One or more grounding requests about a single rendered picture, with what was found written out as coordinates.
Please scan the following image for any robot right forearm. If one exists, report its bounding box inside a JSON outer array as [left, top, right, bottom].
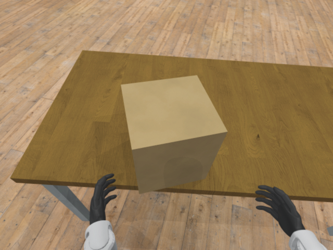
[[289, 230, 327, 250]]

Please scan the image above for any right robot hand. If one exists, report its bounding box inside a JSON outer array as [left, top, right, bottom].
[[255, 185, 305, 237]]

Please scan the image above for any left robot hand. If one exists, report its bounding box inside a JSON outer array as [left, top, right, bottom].
[[89, 173, 117, 225]]

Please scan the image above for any carton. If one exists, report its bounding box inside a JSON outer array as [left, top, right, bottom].
[[121, 75, 228, 194]]

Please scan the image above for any robot left forearm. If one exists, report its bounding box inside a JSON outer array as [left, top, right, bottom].
[[84, 220, 118, 250]]

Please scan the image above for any table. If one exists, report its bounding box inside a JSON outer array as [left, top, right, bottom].
[[10, 50, 333, 236]]

